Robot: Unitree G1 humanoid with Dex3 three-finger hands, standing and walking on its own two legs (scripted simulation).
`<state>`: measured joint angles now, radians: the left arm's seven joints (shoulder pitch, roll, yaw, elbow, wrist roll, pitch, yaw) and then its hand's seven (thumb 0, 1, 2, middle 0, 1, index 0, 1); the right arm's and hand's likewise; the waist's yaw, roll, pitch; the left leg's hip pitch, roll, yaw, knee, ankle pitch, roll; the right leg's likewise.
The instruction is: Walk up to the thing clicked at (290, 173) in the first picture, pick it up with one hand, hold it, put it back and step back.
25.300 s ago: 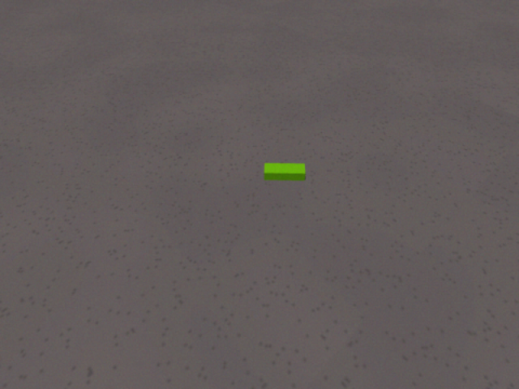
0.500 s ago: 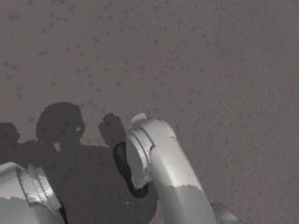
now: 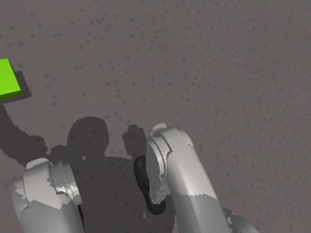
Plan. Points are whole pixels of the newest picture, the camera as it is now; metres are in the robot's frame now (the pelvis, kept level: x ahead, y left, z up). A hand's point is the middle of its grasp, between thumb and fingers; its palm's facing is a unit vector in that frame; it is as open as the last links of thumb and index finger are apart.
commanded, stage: settle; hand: left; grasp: from above
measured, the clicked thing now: out of the picture +0.48 +0.34 -0.25
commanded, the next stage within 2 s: lift in 0.42 s
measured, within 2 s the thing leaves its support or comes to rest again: neither
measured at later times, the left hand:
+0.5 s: hand out of the picture +0.46 +0.33 -0.15, palm faces -0.43 -0.07 -0.90, open 10.9 cm
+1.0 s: hand out of the picture +0.41 +0.34 -0.05, palm faces -0.45 -0.12 -0.89, open 10.9 cm
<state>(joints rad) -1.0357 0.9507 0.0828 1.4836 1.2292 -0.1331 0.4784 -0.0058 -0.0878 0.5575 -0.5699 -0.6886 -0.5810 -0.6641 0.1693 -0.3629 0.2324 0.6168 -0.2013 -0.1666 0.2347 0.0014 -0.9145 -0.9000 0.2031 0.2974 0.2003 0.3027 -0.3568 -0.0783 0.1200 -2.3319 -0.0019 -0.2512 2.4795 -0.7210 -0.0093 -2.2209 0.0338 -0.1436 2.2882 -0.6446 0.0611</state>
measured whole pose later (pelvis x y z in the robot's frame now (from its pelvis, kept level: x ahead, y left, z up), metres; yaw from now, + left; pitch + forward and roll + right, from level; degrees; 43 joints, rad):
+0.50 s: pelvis -0.01 -0.01 +0.01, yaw +5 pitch +33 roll -10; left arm -1.03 0.81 0.04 1.37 1.23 -0.15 0.29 -0.01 -0.10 0.55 -0.59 -0.67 -0.61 -0.64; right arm 0.18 -0.33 0.13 0.62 -0.13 -0.05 0.17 0.00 -0.91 -0.90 0.20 0.30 0.20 0.30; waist -0.29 0.01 0.01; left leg -2.34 -0.02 -0.18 2.41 -0.66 -0.02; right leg -2.25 0.01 -0.08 2.28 -0.63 0.05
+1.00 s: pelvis -0.01 -0.01 +0.07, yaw +8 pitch +35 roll -8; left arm -0.80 0.68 0.01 1.03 1.09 -0.12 0.09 0.00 -0.06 0.53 -0.56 -0.69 -0.57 -0.66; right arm 0.21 -0.31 0.01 0.63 -0.05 0.07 0.09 0.00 -0.92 -0.90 0.20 0.30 0.20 0.30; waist -0.18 0.06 -0.13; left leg -2.17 -0.01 -0.11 2.20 -0.65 0.00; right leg -2.11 -0.01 -0.04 2.11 -0.63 0.05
